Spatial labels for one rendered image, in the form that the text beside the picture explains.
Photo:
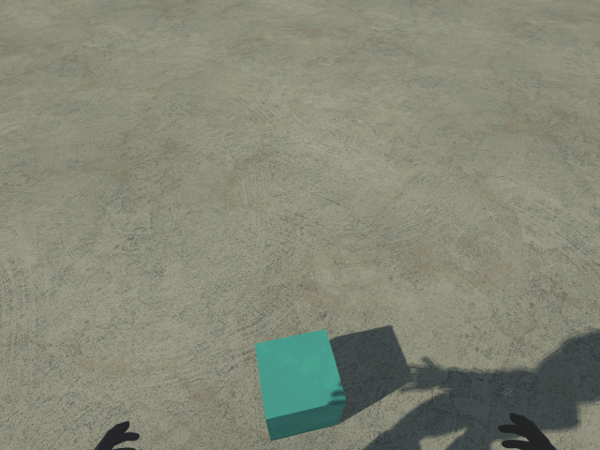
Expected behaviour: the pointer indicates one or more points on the carton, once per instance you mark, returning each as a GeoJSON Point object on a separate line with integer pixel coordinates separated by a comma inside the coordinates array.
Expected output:
{"type": "Point", "coordinates": [301, 388]}

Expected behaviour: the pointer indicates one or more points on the left robot hand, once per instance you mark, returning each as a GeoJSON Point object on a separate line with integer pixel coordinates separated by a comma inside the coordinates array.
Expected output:
{"type": "Point", "coordinates": [115, 436]}

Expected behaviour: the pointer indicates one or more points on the right robot hand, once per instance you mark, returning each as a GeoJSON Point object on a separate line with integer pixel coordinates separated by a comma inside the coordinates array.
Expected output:
{"type": "Point", "coordinates": [525, 428]}

